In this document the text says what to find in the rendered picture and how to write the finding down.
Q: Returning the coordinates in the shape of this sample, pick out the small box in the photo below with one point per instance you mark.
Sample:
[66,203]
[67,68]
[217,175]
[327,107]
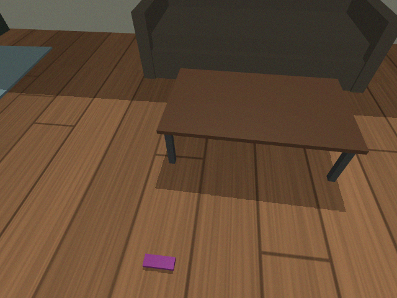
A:
[159,262]

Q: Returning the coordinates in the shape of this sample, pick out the coffee table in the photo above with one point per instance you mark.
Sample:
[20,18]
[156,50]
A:
[268,109]

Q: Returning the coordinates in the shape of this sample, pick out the sofa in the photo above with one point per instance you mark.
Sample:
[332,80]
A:
[339,39]

